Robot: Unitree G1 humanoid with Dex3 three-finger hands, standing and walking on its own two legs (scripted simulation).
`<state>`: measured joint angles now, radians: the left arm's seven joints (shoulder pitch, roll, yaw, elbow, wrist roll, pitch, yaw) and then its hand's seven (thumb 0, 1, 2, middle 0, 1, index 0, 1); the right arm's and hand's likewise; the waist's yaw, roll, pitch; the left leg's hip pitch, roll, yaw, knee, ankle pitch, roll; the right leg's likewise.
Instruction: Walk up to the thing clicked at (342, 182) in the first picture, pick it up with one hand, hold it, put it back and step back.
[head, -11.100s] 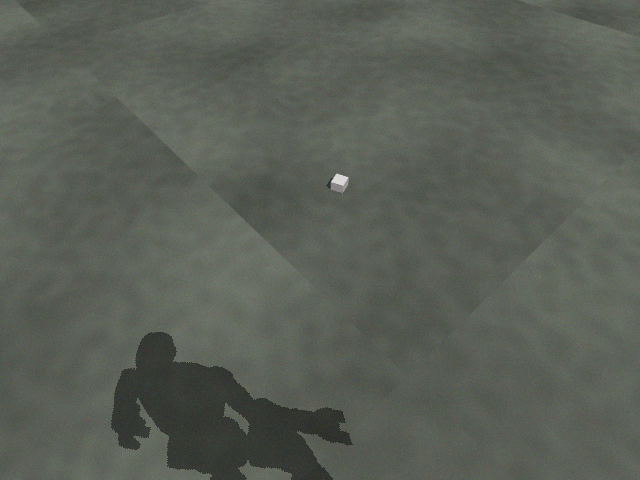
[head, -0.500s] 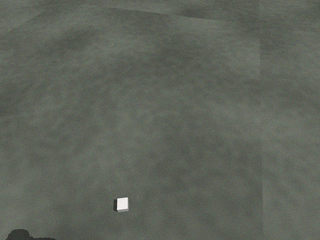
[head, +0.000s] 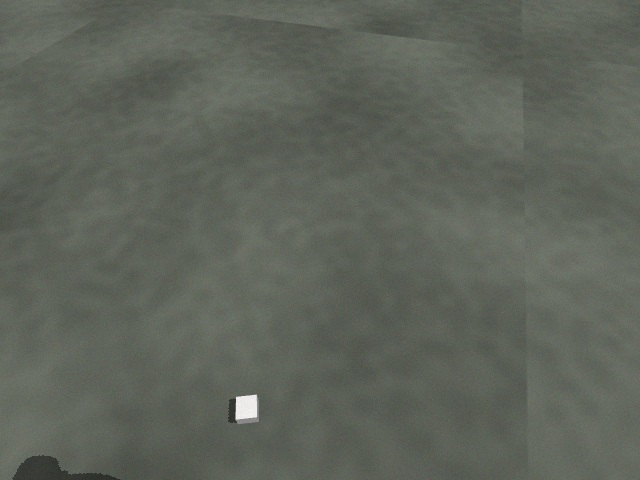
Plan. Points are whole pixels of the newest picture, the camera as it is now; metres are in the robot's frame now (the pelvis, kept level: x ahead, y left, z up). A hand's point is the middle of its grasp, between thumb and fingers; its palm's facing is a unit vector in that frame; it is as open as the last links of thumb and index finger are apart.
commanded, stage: stand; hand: left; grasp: from above
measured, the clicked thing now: (247, 409) +0.45 +0.24 -0.76
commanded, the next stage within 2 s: rise first in 0.48 s
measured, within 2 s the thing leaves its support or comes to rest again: neither
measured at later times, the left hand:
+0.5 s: hand out of the picture +0.07 +0.25 -0.16, palm faces -0.03 -0.94 -0.35, open 7.4 cm
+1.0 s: hand out of the picture +0.13 +0.26 -0.18, palm faces -0.08 -0.91 -0.41, open 12.0 cm
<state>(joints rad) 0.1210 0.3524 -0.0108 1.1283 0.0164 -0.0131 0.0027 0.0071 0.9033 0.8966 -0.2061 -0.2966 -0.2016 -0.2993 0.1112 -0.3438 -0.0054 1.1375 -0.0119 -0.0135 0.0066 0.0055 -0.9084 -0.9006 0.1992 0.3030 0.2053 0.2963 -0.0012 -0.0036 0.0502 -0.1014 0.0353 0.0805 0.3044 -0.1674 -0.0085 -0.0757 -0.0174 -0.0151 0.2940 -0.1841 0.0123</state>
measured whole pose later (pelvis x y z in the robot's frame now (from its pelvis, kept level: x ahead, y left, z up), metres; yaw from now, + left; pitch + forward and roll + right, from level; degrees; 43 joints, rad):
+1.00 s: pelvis -0.01 +0.00 -0.03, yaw +2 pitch +9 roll -1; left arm 0.03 0.33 0.12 0.89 0.18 0.10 0.00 0.00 -0.11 0.89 -0.19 -0.89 -0.19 -0.89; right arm 0.26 -0.25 -0.03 0.70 0.03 -0.05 -0.01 0.01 -0.93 -0.91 0.20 0.30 0.21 0.30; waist -0.03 0.00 -0.02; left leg -0.55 0.05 0.04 0.73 -0.33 0.00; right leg -0.50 -0.02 -0.04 0.70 -0.36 0.01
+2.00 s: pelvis -0.09 +0.00 -0.31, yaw -1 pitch +34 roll -4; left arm -0.44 0.53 0.10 0.90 0.83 -0.12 0.13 0.00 -0.55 1.02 -0.08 -1.02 -0.07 -1.03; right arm 0.08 -0.27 -0.06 0.70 -0.01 -0.15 0.04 0.01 -0.89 -0.90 0.20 0.30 0.20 0.30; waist -0.02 0.01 -0.15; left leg -1.91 0.08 -0.05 1.95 -0.64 0.00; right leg -1.84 -0.02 -0.06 1.93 -0.69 -0.01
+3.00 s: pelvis -0.10 +0.00 -0.44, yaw -6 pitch +34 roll -8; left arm -0.91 0.75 0.12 1.39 1.26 -0.23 0.38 0.00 -0.48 0.95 -0.12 -0.95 -0.13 -0.93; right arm 0.11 -0.26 0.03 0.75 -0.14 -0.05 0.12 0.00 -0.91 -0.90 0.20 0.30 0.21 0.30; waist -0.18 -0.03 -0.04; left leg -2.31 0.09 -0.12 2.37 -0.67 0.02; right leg -2.21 0.00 -0.10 2.30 -0.70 0.01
